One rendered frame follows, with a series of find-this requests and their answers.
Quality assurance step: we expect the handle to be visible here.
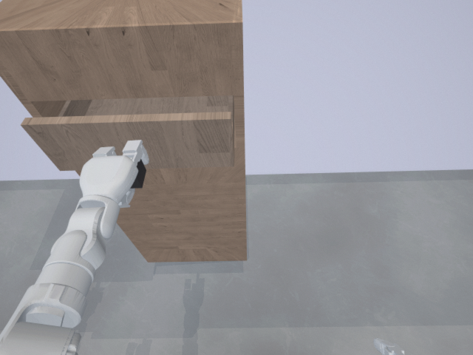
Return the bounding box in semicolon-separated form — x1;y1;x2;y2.
130;159;146;189

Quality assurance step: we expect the robot left forearm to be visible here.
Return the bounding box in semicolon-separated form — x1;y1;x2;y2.
0;195;120;347

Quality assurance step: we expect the robot left upper arm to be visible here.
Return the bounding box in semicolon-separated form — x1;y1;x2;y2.
0;321;81;355

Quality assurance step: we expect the drawer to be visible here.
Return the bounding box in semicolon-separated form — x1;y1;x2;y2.
21;95;234;171

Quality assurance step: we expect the cabinet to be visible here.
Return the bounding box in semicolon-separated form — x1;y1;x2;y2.
0;0;247;263

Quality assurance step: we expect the right robot hand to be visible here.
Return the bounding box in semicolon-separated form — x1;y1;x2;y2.
373;338;404;355

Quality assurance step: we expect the left robot hand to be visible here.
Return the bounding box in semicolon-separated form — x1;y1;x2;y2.
80;140;149;208

